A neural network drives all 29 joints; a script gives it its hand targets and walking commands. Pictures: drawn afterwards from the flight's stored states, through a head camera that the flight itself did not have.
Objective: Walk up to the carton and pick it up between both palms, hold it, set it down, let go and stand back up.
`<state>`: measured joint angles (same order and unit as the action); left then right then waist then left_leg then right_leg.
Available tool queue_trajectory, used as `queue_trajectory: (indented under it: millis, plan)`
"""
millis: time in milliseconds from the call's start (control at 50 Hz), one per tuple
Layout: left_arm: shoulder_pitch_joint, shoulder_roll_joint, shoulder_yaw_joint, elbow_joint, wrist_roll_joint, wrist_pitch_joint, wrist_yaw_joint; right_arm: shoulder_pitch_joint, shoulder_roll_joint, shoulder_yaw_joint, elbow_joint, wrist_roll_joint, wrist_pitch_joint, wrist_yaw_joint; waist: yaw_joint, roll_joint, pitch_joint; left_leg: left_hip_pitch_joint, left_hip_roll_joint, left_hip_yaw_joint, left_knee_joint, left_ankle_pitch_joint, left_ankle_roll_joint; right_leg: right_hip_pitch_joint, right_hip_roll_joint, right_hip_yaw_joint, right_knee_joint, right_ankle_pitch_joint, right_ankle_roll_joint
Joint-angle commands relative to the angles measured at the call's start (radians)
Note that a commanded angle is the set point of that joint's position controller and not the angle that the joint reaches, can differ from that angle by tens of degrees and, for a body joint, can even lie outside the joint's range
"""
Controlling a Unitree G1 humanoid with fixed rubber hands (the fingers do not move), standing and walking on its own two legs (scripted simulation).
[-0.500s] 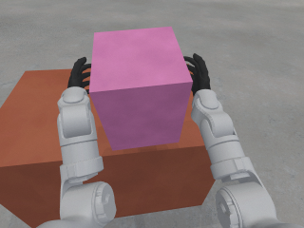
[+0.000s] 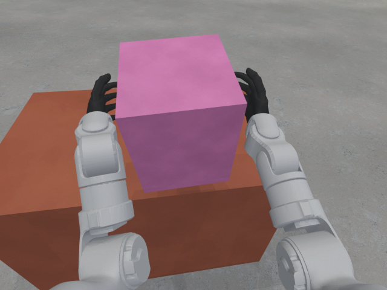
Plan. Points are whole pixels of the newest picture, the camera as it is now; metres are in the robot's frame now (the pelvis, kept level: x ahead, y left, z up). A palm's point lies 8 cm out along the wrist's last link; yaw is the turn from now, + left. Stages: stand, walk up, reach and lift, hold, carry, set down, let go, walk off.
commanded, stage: hold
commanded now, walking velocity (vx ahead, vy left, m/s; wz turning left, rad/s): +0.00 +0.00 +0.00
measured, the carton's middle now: (179, 117) +0.42 +0.02 +0.17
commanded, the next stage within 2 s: set down in 0.58 s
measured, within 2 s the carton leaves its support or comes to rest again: neither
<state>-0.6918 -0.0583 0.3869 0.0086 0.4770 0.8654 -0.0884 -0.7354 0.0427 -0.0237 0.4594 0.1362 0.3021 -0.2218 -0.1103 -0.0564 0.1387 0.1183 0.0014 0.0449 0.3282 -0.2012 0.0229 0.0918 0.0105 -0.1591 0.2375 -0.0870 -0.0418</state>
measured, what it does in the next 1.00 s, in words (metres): stands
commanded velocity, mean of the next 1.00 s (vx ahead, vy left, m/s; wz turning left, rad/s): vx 0.00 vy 0.00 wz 0.00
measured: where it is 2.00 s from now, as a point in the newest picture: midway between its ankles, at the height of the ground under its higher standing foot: outside the picture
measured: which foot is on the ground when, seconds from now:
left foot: down 0.00-1.00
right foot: down 0.00-1.00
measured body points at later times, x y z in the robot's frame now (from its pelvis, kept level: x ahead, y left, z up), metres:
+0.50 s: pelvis +0.00 -0.01 +0.00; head -0.05 +0.01 +0.45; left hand +0.37 +0.15 +0.23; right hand +0.37 -0.14 +0.22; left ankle +0.01 +0.10 -0.75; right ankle +0.05 -0.09 -0.75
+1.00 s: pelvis +0.01 -0.01 +0.00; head -0.03 +0.01 +0.45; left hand +0.40 +0.16 +0.22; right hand +0.39 -0.13 +0.22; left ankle +0.01 +0.10 -0.75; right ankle +0.05 -0.09 -0.75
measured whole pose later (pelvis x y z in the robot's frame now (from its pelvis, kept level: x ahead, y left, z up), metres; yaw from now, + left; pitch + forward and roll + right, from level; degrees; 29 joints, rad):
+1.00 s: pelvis +0.01 -0.01 +0.00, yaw +2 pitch -12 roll +0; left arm -0.73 -0.06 0.41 0.21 0.49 0.62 -0.11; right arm -0.74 0.11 -0.18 0.57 -0.06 0.04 -0.16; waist -0.09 -0.05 0.12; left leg 0.11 -0.01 0.02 0.31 -0.20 0.02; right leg 0.07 0.00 -0.19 0.25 -0.12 -0.04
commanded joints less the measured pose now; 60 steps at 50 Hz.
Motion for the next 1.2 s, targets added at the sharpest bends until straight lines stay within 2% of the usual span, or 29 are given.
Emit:
queue_trajectory:
  millis: [0,40,100,160,180,200,220,260,280,340,440,520,560,580,640,680,740,760,820,840,880,920,980,1000,1020,1040,1120,1140,1180]
  plan:
    - [-0.582,-0.391,-0.345,-0.029,-0.136,-0.033,-0.159,-0.600,0.400,0.236,-0.128,0.018,-0.052,0.115,-0.003,0.101,-0.253,-0.190,0.000,0.032,-0.121,0.095,-0.015,0.232,0.008,0.024,0.013,-0.011,0.047]
    - [-0.604,-0.397,-0.355,-0.047,-0.151,-0.039,-0.156,-0.627,0.420,0.234,-0.154,0.024,-0.063,0.118,-0.001,0.091,-0.293,-0.181,0.007,0.025,-0.111,0.137,-0.014,0.250,0.008,0.026,0.020,0.027,0.046]
    - [-0.619,-0.406,-0.407,-0.095,-0.179,-0.052,-0.149,-0.632,0.424,0.261,-0.185,0.044,-0.070,0.109,-0.022,0.113,-0.379,-0.123,-0.007,0.025,-0.066,0.240,-0.031,0.263,0.015,0.030,0.028,0.116,0.052]
    - [-0.597,-0.405,-0.409,-0.085,-0.181,-0.057,-0.154,-0.615,0.430,0.274,-0.197,0.044,-0.069,0.100,-0.032,0.099,-0.393,-0.116,-0.011,0.021,-0.063,0.240,-0.028,0.273,0.004,0.028,0.034,0.140,0.059]
    - [-0.596,-0.415,-0.418,-0.088,-0.180,-0.060,-0.153,-0.624,0.431,0.281,-0.223,0.045,-0.074,0.097,-0.033,0.114,-0.411,-0.117,-0.013,0.019,-0.062,0.245,-0.033,0.281,0.008,0.029,0.034,0.146,0.061]
    - [-0.594,-0.419,-0.414,-0.086,-0.185,-0.059,-0.153,-0.628,0.428,0.287,-0.227,0.046,-0.074,0.095,-0.030,0.090,-0.418,-0.123,-0.011,0.018,-0.060,0.241,-0.029,0.290,0.012,0.025,0.038,0.144,0.055]
    - [-0.595,-0.415,-0.422,-0.082,-0.185,-0.062,-0.153,-0.627,0.426,0.283,-0.220,0.039,-0.073,0.095,-0.037,0.095,-0.414,-0.130,-0.006,0.015,-0.064,0.225,-0.035,0.275,0.009,0.031,0.033,0.123,0.051]
    - [-0.595,-0.403,-0.414,-0.076,-0.185,-0.062,-0.148,-0.629,0.425,0.284,-0.221,0.037,-0.071,0.099,-0.022,0.084,-0.389,-0.151,-0.007,0.017,-0.070,0.211,-0.028,0.269,0.010,0.030,0.034,0.106,0.054]
    - [-0.606,-0.399,-0.410,-0.063,-0.178,-0.061,-0.148,-0.633,0.423,0.277,-0.205,0.033,-0.068,0.100,-0.032,0.086,-0.378,-0.148,-0.010,0.019,-0.072,0.191,-0.027,0.268,0.005,0.028,0.033,0.100,0.057]
    - [-0.594,-0.395,-0.380,-0.033,-0.167,-0.062,-0.150,-0.643,0.443,0.278,-0.208,0.029,-0.069,0.102,-0.004,0.053,-0.359,-0.187,-0.009,0.022,-0.083,0.169,-0.010,0.273,0.004,0.031,0.028,0.082,0.061]
    - [-0.573,-0.377,-0.323,0.010,-0.140,-0.056,-0.161,-0.634,0.447,0.273,-0.165,0.031,-0.063,0.106,0.024,0.049,-0.319,-0.211,-0.013,0.034,-0.108,0.106,0.013,0.304,-0.008,0.050,0.021,0.059,0.061]
    - [-0.601,-0.361,-0.303,-0.018,-0.129,-0.049,-0.170,-0.629,0.435,0.269,-0.132,0.041,-0.047,0.109,0.020,0.062,-0.321,-0.187,-0.015,0.034,-0.109,0.112,0.007,0.296,-0.007,0.043,0.022,0.050,0.061]
    - [-0.613,-0.377,-0.330,-0.027,-0.141,-0.053,-0.169,-0.638,0.436,0.271,-0.157,0.039,-0.055,0.106,0.008,0.071,-0.351,-0.171,-0.012,0.032,-0.092,0.168,-0.003,0.300,-0.001,0.040,0.028,0.093,0.059]
    - [-0.597,-0.409,-0.405,-0.026,-0.171,-0.061,-0.165,-0.669,0.432,0.265,-0.209,0.032,-0.066,0.102,-0.001,0.081,-0.361,-0.166,-0.020,0.009,-0.081,0.124,0.007,0.260,0.001,0.032,0.025,0.066,0.057]
    - [-0.654,-0.424,-0.448,-0.036,-0.208,-0.091,-0.153,-0.687,0.449,0.232,-0.208,0.008,-0.091,0.099,-0.020,0.111,-0.379,-0.172,-0.019,0.007,-0.081,0.072,0.008,0.202,-0.005,0.026,0.032,0.007,0.049]
    - [-0.663,-0.431,-0.449,-0.007,-0.215,-0.126,-0.142,-0.698,0.449,0.215,-0.194,-0.020,-0.125,0.107,-0.021,0.107,-0.398,-0.178,-0.016,-0.004,-0.087,0.049,0.008,0.194,-0.010,0.027,0.029,-0.015,0.052]
    - [-0.667,-0.426,-0.430,0.015,-0.210,-0.195,-0.136,-0.693,0.457,0.185,-0.180,-0.055,-0.194,0.122,-0.012,0.089,-0.396,-0.194,-0.017,0.002,-0.091,0.003,0.018,0.184,-0.016,0.025,0.027,-0.031,0.058]
    - [-0.639,-0.417,-0.410,0.067,-0.189,-0.206,-0.139,-0.678,0.440,0.160,-0.136,-0.087,-0.210,0.124,-0.012,0.090,-0.376,-0.206,-0.016,0.003,-0.101,-0.012,0.014,0.201,-0.016,0.014,0.024,-0.047,0.060]
    - [-0.558,-0.393,-0.342,0.131,-0.146,-0.259,-0.151,-0.630,0.410,0.126,-0.096,-0.150,-0.274,0.135,0.007,0.046,-0.330,-0.206,-0.010,0.010,-0.116,-0.021,0.020,0.207,-0.017,-0.001,0.015,-0.048,0.069]
    - [-0.528,-0.373,-0.319,0.152,-0.124,-0.270,-0.154,-0.597,0.397,0.107,-0.039,-0.159,-0.289,0.138,0.008,0.052,-0.285,-0.231,-0.007,0.015,-0.122,-0.045,0.021,0.211,-0.020,0.001,0.012,-0.061,0.069]
    - [-0.480,-0.360,-0.292,0.181,-0.101,-0.291,-0.166,-0.548,0.380,0.082,-0.019,-0.198,-0.319,0.143,0.014,0.034,-0.252,-0.227,-0.010,0.024,-0.140,-0.067,0.026,0.218,-0.032,-0.002,-0.001,-0.075,0.079]
    - [-0.434,-0.360,-0.293,0.185,-0.102,-0.305,-0.168,-0.518,0.355,0.084,-0.012,-0.207,-0.349,0.144,0.012,0.034,-0.238,-0.196,-0.005,0.020,-0.137,-0.013,0.015,0.221,-0.021,-0.018,0.001,-0.040,0.073]
    - [-0.411,-0.380,-0.340,0.130,-0.118,-0.331,-0.149,-0.487,0.341,0.128,-0.027,-0.179,-0.397,0.143,0.012,0.056,-0.270,-0.111,-0.004,0.021,-0.076,0.200,-0.018,0.210,0.000,-0.027,0.016,0.105,0.065]
    - [-0.402,-0.386,-0.356,0.122,-0.126,-0.338,-0.143,-0.480,0.337,0.142,-0.030,-0.173,-0.405,0.141,0.001,0.054,-0.283,-0.093,-0.006,0.016,-0.063,0.212,-0.021,0.203,0.000,-0.027,0.012,0.111,0.066]
    - [-0.418,-0.398,-0.385,0.075,-0.148,-0.354,-0.133,-0.494,0.344,0.158,-0.057,-0.165,-0.422,0.138,0.008,0.050,-0.308,-0.080,-0.008,0.010,-0.049,0.262,-0.028,0.207,0.002,-0.024,0.019,0.152,0.065]
    - [-0.428,-0.406,-0.424,0.048,-0.165,-0.366,-0.126,-0.478,0.355,0.177,-0.050,-0.155,-0.435,0.135,-0.017,0.071,-0.335,-0.061,-0.006,0.004,-0.030,0.319,-0.037,0.198,0.004,-0.026,0.036,0.216,0.063]
    - [-0.476,-0.481,-0.578,-0.102,-0.231,-0.428,-0.078,-0.489,0.390,0.279,-0.153,-0.108,-0.485,0.129,-0.027,0.112,-0.535,-0.014,-0.007,-0.015,0.041,0.553,-0.072,0.254,0.015,-0.021,0.078,0.426,0.056]
    - [-0.477,-0.500,-0.624,-0.119,-0.257,-0.440,-0.065,-0.495,0.401,0.306,-0.187,-0.097,-0.497,0.125,-0.044,0.115,-0.592,0.001,-0.006,-0.030,0.065,0.638,-0.083,0.265,0.019,-0.016,0.090,0.505,0.060]
    - [-0.498,-0.497,-0.680,-0.178,-0.274,-0.466,-0.035,-0.464,0.421,0.343,-0.187,-0.073,-0.496,0.121,-0.047,0.145,-0.657,0.009,-0.014,-0.039,0.087,0.669,-0.094,0.279,0.015,-0.002,0.109,0.581,0.060]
